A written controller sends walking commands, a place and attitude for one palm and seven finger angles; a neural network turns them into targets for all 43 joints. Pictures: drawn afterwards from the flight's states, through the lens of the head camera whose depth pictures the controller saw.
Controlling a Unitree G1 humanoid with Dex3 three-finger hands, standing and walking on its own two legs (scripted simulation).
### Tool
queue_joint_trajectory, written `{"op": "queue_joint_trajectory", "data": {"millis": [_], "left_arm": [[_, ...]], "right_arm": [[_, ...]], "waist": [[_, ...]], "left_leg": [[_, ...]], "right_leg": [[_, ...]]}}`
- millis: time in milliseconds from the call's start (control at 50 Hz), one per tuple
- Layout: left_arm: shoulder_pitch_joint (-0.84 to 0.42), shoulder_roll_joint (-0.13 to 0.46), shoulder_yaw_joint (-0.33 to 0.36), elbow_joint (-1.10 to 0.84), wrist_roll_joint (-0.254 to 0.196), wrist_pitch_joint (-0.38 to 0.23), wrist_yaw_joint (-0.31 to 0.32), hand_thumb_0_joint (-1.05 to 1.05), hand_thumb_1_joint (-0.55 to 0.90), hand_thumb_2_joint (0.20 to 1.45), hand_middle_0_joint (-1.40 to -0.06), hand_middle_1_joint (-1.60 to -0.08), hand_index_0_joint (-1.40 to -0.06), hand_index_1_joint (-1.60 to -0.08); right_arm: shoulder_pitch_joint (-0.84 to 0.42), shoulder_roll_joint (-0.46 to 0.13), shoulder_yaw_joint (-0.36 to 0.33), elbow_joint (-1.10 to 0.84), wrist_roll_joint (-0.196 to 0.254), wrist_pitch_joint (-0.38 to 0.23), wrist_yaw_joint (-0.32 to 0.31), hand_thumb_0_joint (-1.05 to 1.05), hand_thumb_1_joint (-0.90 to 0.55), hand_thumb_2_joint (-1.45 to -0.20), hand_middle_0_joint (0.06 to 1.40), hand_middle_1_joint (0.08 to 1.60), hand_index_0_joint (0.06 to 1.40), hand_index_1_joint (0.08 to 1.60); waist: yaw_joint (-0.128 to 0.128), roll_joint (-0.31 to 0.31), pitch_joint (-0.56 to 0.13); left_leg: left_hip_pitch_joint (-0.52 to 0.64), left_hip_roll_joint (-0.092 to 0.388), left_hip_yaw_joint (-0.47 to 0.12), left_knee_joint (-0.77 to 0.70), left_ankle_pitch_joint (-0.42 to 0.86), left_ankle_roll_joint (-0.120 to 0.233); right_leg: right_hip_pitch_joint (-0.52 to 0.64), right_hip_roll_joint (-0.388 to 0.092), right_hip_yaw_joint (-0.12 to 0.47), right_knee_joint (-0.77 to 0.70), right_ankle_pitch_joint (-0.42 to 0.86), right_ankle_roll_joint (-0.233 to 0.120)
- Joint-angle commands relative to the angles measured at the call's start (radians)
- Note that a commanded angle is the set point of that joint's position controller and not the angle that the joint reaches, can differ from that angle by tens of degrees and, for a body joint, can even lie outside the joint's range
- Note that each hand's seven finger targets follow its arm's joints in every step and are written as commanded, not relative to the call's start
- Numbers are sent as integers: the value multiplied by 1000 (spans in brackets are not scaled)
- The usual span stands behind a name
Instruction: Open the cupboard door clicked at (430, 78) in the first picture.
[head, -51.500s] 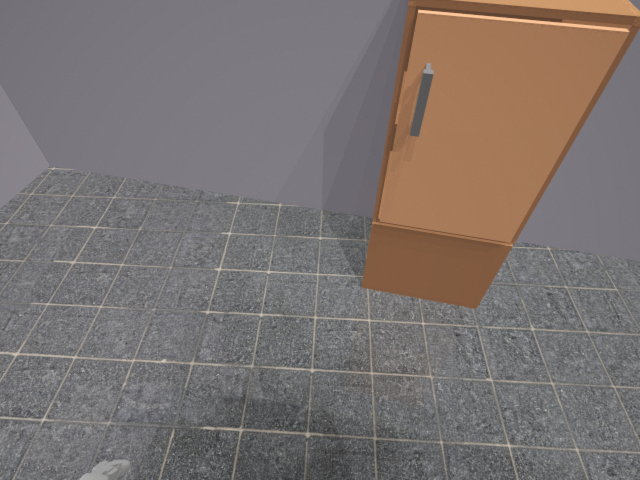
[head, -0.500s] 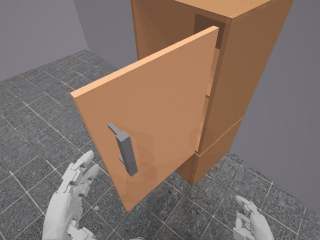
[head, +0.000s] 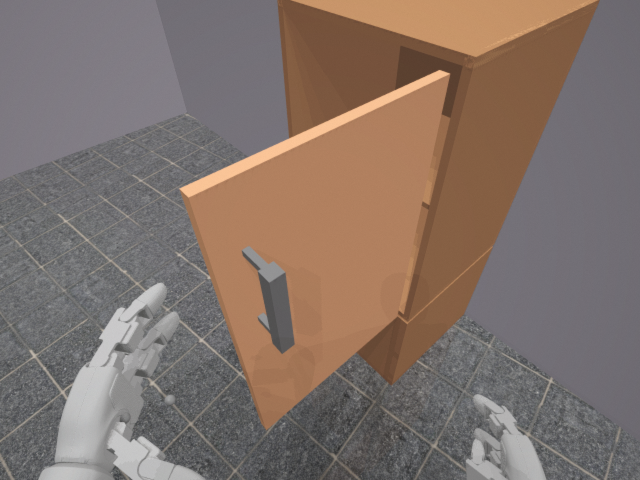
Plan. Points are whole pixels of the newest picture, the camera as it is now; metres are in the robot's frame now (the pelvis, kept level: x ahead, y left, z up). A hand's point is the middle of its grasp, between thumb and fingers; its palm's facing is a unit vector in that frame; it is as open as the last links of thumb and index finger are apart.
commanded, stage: draw the hand back to the body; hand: left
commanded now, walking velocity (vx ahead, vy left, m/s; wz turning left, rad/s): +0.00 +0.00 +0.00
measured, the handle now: (268, 301) +0.31 +0.09 +0.09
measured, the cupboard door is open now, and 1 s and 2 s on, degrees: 90 90 90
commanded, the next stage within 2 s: step back with the hand held close in 1.24 s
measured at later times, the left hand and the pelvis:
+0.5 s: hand (80, 361) +0.19 +0.24 +0.15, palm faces +0.28 -0.90 -0.33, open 13.5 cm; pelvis +0.01 +0.03 +0.03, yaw +0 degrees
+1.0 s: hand (31, 301) +0.22 +0.28 +0.20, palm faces +0.43 -0.81 -0.39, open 7.9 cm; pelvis +0.03 +0.02 +0.05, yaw -1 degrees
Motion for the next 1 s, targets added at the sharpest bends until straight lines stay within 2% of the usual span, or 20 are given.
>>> {"op": "queue_joint_trajectory", "data": {"millis": [0, 40, 80, 140, 160, 180, 200, 220, 260, 280, 360, 380, 480, 580, 700, 840, 860, 920, 960, 980], "left_arm": [[-59, 114, 67, -270, -14, -47, -20, 0, -500, 300, -150, -300, -150, -300], [-58, 123, 84, -283, -17, -34, -22, 0, -500, 300, -150, -300, -150, -300], [-33, 147, 129, -272, -20, -11, -19, 0, -430, 330, -153, -300, -153, -300], [-31, 139, 141, -299, -32, 18, -23, 0, -325, 375, -156, -300, -156, -300], [-56, 278, 163, -387, 111, 22, 90, 0, -290, 390, -158, -300, -158, -300], [-18, 229, 156, -344, 123, 45, 145, 0, -255, 405, -159, -300, -159, -300], [-4, 175, 110, -347, 131, 59, 161, 0, -220, 420, -160, -300, -160, -300], [22, 154, 94, -327, 148, 74, 178, 0, -185, 435, -161, -300, -161, -300], [-14, 172, 103, -330, 167, 81, 206, 0, -115, 465, -164, -300, -164, -300], [-23, 195, 124, -326, 177, 82, 221, 0, -80, 480, -165, -300, -165, -300], [-95, 217, 144, -341, 199, 75, 251, 0, 60, 540, -170, -300, -170, -300], [-105, 226, 155, -322, 203, 78, 259, 0, 95, 555, -171, -300, -171, -300], [-85, 256, 216, -318, 206, 72, 271, 0, 270, 630, -178, -300, -178, -300], [-90, 252, 247, -290, 204, 73, 266, 0, 445, 705, -184, -300, -184, -300], [-148, 293, 331, -263, 195, 68, 267, 0, 655, 795, -191, -300, -191, -300], [-220, 329, 388, -255, 188, 60, 267, 0, 900, 900, -200, -300, -200, -300], [-222, 310, 367, -254, 190, 58, 264, 0, 900, 900, -200, -300, -200, -300], [-182, 279, 338, -210, 186, 66, 255, 0, 900, 900, -200, -300, -200, -300], [-177, 288, 348, -198, 182, 66, 253, 0, 900, 900, -200, -300, -200, -300], [-179, 298, 354, -189, 182, 69, 252, 0, 900, 900, -200, -300, -200, -300]], "right_arm": [[-129, -104, -46, -175, 4, -84, -19, 0, -900, -900, 200, 300, 200, 300], [-129, -103, -44, -170, 5, -93, -18, 0, -900, -900, 200, 300, 200, 300], [-132, -103, -48, -161, 6, -95, -19, 0, -900, -900, 200, 300, 200, 300], [-137, -101, -45, -158, 10, -100, -17, 0, -900, -900, 200, 300, 200, 300], [-143, -98, -42, -166, -6, -84, -39, 0, -900, -900, 200, 300, 200, 300], [-145, -81, -35, -150, -14, -75, -49, 0, -900, -900, 200, 300, 200, 300], [-141, -85, -34, -154, -12, -72, -51, 0, -900, -900, 200, 300, 200, 300], [-135, -83, -33, -143, -13, -62, -48, 0, -900, -900, 200, 300, 200, 300], [-145, -90, -30, -132, -18, -52, -47, 0, -900, -900, 200, 300, 200, 300], [-153, -95, -32, -124, -20, -51, -50, 0, -900, -900, 200, 300, 200, 300], [-163, -99, -27, -104, -27, -56, -53, 0, -900, -900, 200, 300, 200, 300], [-173, -101, -25, -93, -30, -58, -55, 0, -900, -900, 200, 300, 200, 300], [-189, -105, -29, -59, -35, -70, -46, 0, -900, -900, 200, 300, 200, 300], [-194, -111, -37, -29, -37, -67, -29, 0, -900, -900, 200, 300, 200, 300], [-202, -111, -47, -15, -39, -49, -28, 0, -900, -900, 200, 300, 200, 300], [-211, -113, -55, 11, -37, -44, -24, 0, -900, -900, 200, 300, 200, 300], [-211, -113, -56, 12, -37, -47, -22, 0, -900, -900, 200, 300, 200, 300], [-213, -118, -60, 14, -37, -42, -17, 0, -900, -900, 200, 300, 200, 300], [-215, -121, -64, 12, -39, -37, -19, 0, -900, -900, 200, 300, 200, 300], [-220, -122, -65, 14, -39, -33, -20, 0, -900, -900, 200, 300, 200, 300]], "waist": [[-5, -41, -25], [3, -16, -24], [17, -33, -43], [21, -2, -50], [46, -13, -32], [31, -38, 28], [18, -54, 28], [16, -24, 43], [10, -11, 56], [14, -35, 52], [12, 8, 58], [14, 2, 74], [32, -2, 32], [33, 0, 58], [36, -22, 62], [35, 43, 57], [32, 49, 53], [32, -1, 74], [34, -54, 70], [38, -52, 69]], "left_leg": [[173, 8, -56, -162, 103, 3], [196, 9, -64, -185, 106, 1], [208, 11, -66, -194, 127, -1], [245, 13, -71, -218, 156, -8], [254, 21, -72, -251, 135, -7], [251, 19, -62, -262, 117, -7], [269, 20, -61, -265, 122, -6], [291, 28, -64, -279, 122, -7], [316, 34, -78, -321, 100, -8], [323, 34, -75, -334, 103, -6], [389, 42, -96, -409, 77, -12], [387, 41, -96, -426, 73, -11], [450, 52, -105, -484, 193, -25], [492, 64, -102, -515, 328, -45], [515, 60, -77, -547, 324, -43], [557, 55, -61, -549, 367, -35], [568, 54, -63, -551, 366, -35], [567, 52, -52, -551, 374, -27], [562, 46, -40, -549, 371, -18], [556, 42, -31, -543, 379, -14]], "right_leg": [[-74, -29, 62, -208, 179, 40], [-72, -22, 43, -202, 184, 33], [-44, -18, 33, -204, 209, 30], [-32, -14, 13, -197, 240, 26], [-16, -43, 85, -279, 232, 11], [-14, -50, 87, -322, 203, 10], [-14, -54, 83, -323, 207, 14], [-9, -53, 73, -326, 203, 15], [16, -52, 67, -347, 189, 16], [43, -52, 67, -363, 191, 15], [81, -52, 63, -395, 184, 16], [104, -53, 62, -406, 191, 14], [207, -50, 55, -427, 273, 10], [248, -46, 52, -460, 328, 13], [290, -46, 54, -498, 346, 16], [306, -48, 61, -530, 377, 17], [303, -47, 61, -530, 375, 19], [301, -47, 62, -542, 386, 22], [312, -48, 64, -549, 402, 24], [327, -52, 68, -553, 418, 22]]}}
